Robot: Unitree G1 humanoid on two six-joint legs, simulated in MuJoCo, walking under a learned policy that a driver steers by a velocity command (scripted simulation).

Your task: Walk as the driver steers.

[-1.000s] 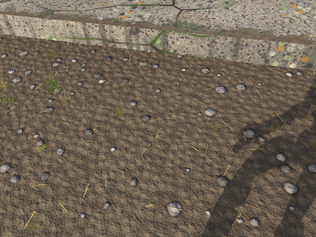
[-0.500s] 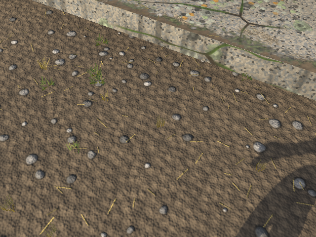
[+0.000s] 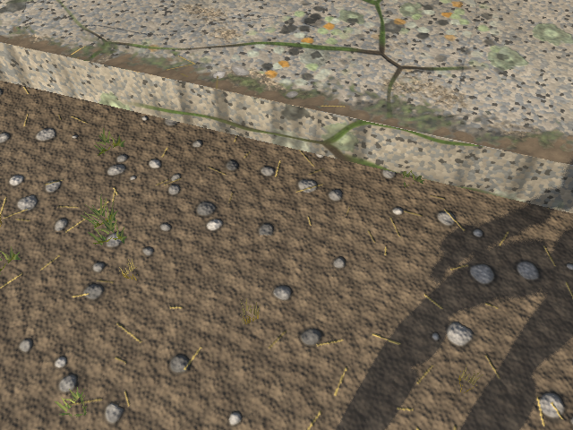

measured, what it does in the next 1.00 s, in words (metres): walks ahead, turning right: left foot, then right foot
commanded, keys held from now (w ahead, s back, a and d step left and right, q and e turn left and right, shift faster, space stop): e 0.88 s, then no key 0.12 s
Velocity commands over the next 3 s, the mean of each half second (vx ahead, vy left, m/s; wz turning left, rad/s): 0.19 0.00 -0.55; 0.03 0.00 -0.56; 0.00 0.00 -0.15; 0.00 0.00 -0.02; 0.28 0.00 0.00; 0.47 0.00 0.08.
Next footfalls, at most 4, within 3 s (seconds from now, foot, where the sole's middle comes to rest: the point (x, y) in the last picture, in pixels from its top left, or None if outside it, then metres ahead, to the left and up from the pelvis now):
0.22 left None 0.32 0.13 -0.78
0.66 right None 0.19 -0.10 -0.78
1.10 left None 0.31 0.10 -0.78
2.78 left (387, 355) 0.64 -0.18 -0.78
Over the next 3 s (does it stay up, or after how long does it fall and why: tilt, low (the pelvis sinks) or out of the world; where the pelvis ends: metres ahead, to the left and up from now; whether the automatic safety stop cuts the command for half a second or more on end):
stays up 0.54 -0.21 0.00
